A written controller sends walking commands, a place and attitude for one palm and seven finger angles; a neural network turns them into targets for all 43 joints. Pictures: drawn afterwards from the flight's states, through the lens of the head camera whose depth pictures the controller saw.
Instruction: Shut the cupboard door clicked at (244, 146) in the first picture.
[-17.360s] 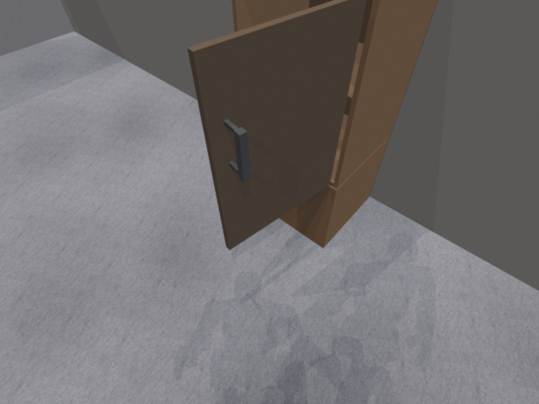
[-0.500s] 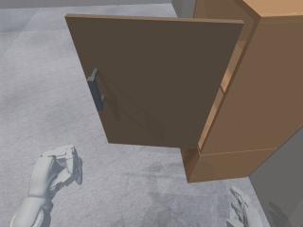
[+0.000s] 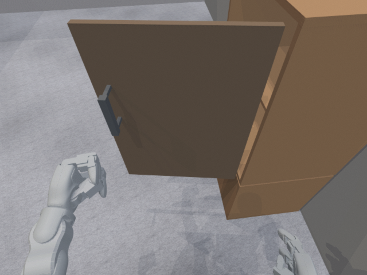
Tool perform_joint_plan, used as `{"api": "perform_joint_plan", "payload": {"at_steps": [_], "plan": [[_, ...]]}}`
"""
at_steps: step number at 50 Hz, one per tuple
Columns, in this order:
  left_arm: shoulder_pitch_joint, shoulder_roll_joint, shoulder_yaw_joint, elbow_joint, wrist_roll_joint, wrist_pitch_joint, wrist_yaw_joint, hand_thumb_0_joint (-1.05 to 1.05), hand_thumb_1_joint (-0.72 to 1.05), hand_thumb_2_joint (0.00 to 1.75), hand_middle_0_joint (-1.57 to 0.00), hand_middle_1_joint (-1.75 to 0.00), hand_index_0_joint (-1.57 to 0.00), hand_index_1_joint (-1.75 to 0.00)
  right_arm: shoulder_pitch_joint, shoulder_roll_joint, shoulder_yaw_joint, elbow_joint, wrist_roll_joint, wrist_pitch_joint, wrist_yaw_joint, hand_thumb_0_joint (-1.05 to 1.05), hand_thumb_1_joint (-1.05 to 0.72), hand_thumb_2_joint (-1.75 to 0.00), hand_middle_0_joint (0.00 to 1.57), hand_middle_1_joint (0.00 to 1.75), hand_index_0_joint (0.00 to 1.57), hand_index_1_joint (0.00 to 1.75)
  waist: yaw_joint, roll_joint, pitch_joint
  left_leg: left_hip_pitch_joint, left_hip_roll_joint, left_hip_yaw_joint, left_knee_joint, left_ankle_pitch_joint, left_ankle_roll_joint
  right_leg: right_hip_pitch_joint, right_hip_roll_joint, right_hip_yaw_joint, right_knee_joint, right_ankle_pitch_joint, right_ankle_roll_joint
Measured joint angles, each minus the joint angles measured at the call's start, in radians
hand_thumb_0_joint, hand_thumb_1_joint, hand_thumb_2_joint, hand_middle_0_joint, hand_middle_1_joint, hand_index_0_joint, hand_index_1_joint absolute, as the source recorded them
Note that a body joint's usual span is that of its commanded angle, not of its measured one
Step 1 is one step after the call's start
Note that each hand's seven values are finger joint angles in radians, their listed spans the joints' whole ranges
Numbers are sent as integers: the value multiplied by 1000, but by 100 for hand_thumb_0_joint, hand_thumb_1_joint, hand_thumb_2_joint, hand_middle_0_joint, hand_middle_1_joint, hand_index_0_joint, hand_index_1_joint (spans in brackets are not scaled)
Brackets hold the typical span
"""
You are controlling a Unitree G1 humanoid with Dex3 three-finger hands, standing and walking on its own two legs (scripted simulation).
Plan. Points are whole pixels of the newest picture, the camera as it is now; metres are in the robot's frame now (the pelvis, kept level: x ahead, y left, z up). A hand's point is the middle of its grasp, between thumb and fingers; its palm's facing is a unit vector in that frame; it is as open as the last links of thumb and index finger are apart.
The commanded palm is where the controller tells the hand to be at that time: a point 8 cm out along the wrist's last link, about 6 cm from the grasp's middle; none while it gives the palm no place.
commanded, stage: bring the fist close to the handle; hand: left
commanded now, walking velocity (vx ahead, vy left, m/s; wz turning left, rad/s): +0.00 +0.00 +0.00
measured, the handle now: (112, 111) +0.49 +0.22 +0.07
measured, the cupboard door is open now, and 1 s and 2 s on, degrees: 80 80 69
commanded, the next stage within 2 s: push the door shut along its arc in 1.00 s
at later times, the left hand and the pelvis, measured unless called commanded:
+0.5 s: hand (115, 148) +0.36 +0.17 +0.08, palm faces +0.00 -1.00 -0.02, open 3.1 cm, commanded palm +0.35 +0.23 +0.08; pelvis +0.00 +0.01 +0.00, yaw -1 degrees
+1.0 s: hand (118, 139) +0.39 +0.17 +0.08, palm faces +0.02 -1.00 -0.02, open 3.1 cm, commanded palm +0.36 +0.23 +0.08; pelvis +0.00 +0.01 +0.00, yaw -2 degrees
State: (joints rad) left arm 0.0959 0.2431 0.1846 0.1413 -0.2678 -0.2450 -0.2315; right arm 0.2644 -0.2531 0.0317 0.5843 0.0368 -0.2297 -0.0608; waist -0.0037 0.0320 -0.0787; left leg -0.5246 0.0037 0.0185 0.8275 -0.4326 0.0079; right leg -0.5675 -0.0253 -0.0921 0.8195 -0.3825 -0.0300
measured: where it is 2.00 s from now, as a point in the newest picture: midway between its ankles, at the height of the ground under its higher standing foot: outside the picture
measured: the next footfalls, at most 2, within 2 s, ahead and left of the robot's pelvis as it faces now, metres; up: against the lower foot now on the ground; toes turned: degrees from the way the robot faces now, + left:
none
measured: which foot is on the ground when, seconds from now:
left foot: down 0.00-1.00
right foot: down 0.00-1.00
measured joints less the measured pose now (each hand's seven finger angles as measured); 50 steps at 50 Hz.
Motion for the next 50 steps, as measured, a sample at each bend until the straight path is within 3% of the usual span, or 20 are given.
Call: {"api": "perform_joint_plan", "payload": {"at_steps": [17, 27, 34, 50], "plan": [[-273, 19, 28, 269, 23, -28, 12, 2, 90, 90, -130, -150, -130, -150, 2, -8, -14, 43, 1, 47, 5, 2, -91, -89, 20, 30, 20, 30, -15, -9, 10, -8, -2, 10, -23, 11, 3, -13, 0, 11, -18, 12, 3], [-387, 3, 19, 396, 59, -48, 55, 2, 89, 90, -130, -150, -130, -150, 19, -3, -15, 48, -2, 91, 20, 2, -91, -89, 20, 30, 20, 30, -28, -11, 7, -12, -3, 21, -35, 16, 7, -23, 0, 22, -26, 19, 8], [-489, 24, 49, 512, 77, -77, 68, 2, 89, 90, -130, -150, -130, -150, 27, 1, -16, 63, -7, 121, 24, 1, -91, -89, 20, 30, 20, 30, -42, -16, 7, -28, 2, 27, -30, 16, 7, -41, 5, 27, -25, 24, 6], [-471, 20, 65, 528, 74, -111, 58, 2, 90, 90, -130, -150, -130, -150, 53, -5, -30, 61, -5, 158, 28, 1, -91, -89, 20, 30, 20, 30, -47, -16, 5, -26, 6, 32, -42, 20, 8, -40, 11, 33, -40, 33, 7]]}}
